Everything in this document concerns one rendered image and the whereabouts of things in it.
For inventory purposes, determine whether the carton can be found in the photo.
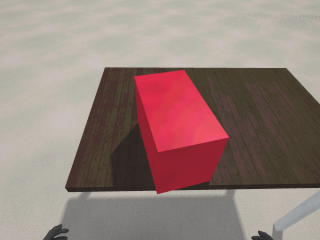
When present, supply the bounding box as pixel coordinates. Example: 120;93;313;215
134;70;229;194

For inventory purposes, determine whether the left robot hand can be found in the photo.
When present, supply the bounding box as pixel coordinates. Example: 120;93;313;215
43;224;69;240

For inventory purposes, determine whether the right robot hand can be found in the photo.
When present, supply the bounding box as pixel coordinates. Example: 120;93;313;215
251;230;273;240

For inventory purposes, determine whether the table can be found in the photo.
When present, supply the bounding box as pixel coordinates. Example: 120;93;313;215
65;67;320;231

